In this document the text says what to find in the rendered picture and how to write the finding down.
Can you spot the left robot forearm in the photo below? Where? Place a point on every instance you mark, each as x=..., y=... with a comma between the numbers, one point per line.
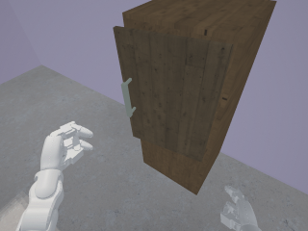
x=45, y=197

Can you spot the handle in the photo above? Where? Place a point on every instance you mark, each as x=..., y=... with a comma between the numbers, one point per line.
x=126, y=98

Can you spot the left robot hand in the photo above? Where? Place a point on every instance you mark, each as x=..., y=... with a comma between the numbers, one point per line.
x=58, y=153

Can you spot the right robot hand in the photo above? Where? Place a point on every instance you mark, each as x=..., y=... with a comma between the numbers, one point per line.
x=241, y=213

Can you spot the cupboard door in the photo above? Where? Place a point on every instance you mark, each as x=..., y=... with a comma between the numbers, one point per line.
x=176, y=85

